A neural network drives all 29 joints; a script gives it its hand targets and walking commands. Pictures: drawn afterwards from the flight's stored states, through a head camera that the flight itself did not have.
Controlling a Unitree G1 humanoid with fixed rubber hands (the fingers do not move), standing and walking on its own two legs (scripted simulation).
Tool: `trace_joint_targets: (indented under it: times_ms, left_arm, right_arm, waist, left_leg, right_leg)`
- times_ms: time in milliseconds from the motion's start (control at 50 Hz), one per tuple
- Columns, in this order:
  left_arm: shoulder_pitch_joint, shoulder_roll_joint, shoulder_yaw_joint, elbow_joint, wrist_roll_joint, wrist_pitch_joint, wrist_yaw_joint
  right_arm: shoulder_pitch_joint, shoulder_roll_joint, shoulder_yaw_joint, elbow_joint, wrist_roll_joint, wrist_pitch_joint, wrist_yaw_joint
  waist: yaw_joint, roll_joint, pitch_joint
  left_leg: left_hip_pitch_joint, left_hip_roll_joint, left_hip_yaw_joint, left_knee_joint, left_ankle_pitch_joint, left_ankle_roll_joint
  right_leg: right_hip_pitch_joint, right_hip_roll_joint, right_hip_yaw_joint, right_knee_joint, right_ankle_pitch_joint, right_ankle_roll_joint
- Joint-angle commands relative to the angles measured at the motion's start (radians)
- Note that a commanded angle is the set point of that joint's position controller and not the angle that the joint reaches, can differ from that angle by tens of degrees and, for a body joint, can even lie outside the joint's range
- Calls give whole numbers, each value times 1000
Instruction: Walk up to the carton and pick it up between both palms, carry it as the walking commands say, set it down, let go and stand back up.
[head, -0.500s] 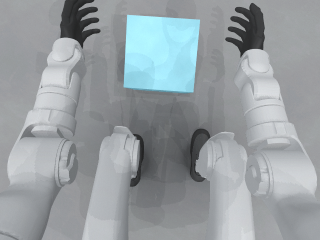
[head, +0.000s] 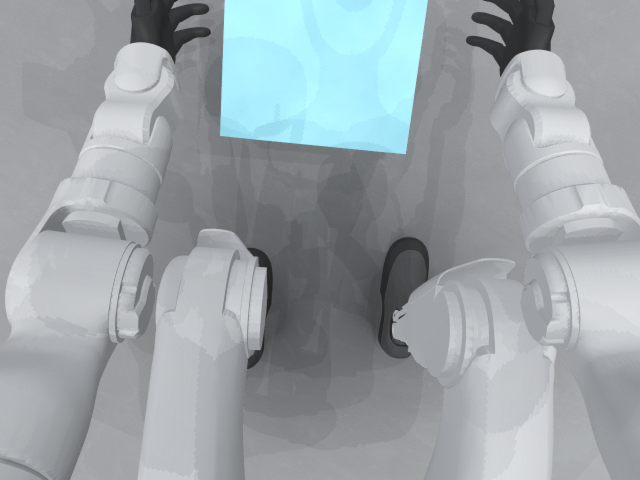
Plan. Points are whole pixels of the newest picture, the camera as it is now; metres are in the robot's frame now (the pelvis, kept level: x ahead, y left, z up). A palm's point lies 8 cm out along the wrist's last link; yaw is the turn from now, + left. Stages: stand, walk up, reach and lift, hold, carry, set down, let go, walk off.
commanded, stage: reach and lift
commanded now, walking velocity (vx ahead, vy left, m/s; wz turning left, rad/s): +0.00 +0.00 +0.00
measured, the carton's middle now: (320, 65) +0.51 +0.04 -0.29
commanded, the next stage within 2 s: none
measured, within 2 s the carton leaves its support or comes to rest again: leaves its support in 1.60 s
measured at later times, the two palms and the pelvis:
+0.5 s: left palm (168, 48) +0.50 +0.21 -0.22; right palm (497, 54) +0.53 -0.14 -0.22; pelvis +0.00 +0.00 -0.03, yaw +0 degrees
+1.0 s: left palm (184, 39) +0.51 +0.19 -0.22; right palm (461, 44) +0.53 -0.10 -0.22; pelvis +0.00 +0.00 -0.02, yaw +0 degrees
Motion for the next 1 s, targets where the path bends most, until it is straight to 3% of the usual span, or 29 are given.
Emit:
trace_joint_targets:
  times_ms: [0,140,240,280,380,480,540,640,760,860,980]
  left_arm:
    - [-230,116,8,-50,9,-29,0]
    - [-311,96,-97,-71,-74,-44,-6]
    - [-303,98,-102,-78,-92,-47,-1]
    - [-288,103,-81,-40,-71,-45,-6]
    - [-257,119,-44,21,-23,-37,0]
    - [-318,72,-90,-18,-62,-51,-5]
    - [-351,60,-104,-29,-67,-55,-8]
    - [-349,53,-83,13,-34,-47,-9]
    - [-351,-2,-80,24,-13,-57,-5]
    - [-400,-122,-118,-6,-16,-62,-18]
    - [-533,-441,-181,-42,-5,-40,-97]
  right_arm:
    - [-128,-14,-28,-43,-2,-52,13]
    - [-114,-2,-19,75,8,-73,10]
    - [-177,16,9,1,40,-88,4]
    - [-158,28,5,43,34,-85,12]
    - [-131,-2,-28,104,-4,-78,8]
    - [-201,41,23,39,32,-96,4]
    - [-210,67,43,64,44,-93,6]
    - [-212,56,-1,91,0,-88,-5]
    - [-213,93,-18,76,-34,-105,-18]
    - [-218,209,-19,89,-70,-109,-3]
    - [-352,530,27,69,-101,-91,75]
  waist:
    - [62,112,-1095]
    - [-5,111,-1158]
    - [27,92,-1207]
    - [45,98,-1131]
    - [37,100,-1035]
    - [34,84,-1088]
    - [39,86,-1085]
    - [24,82,-1034]
    - [32,84,-1051]
    - [9,89,-1056]
    - [10,72,-1055]
  left_leg:
    - [446,-1,41,-220,321,-19]
    - [504,0,23,-174,361,-33]
    - [526,-4,19,-163,401,-18]
    - [482,-5,24,-171,384,-14]
    - [428,-6,20,-180,303,-10]
    - [435,-11,22,-169,321,-7]
    - [435,-12,31,-176,311,-7]
    - [403,-14,32,-182,259,-4]
    - [403,-26,32,-182,295,-9]
    - [403,-40,28,-183,326,-15]
    - [384,-66,27,-176,328,-13]
  right_leg:
    - [590,41,-50,-49,215,0]
    - [589,29,-49,3,238,-10]
    - [628,30,-47,22,271,-7]
    - [594,31,-42,20,262,-8]
    - [535,38,-44,5,191,-2]
    - [577,42,-44,2,220,-6]
    - [584,45,-38,-4,216,-8]
    - [587,55,-37,-17,171,-3]
    - [607,69,-41,-17,200,-4]
    - [597,81,-48,-15,229,-10]
    - [565,104,-64,3,233,-15]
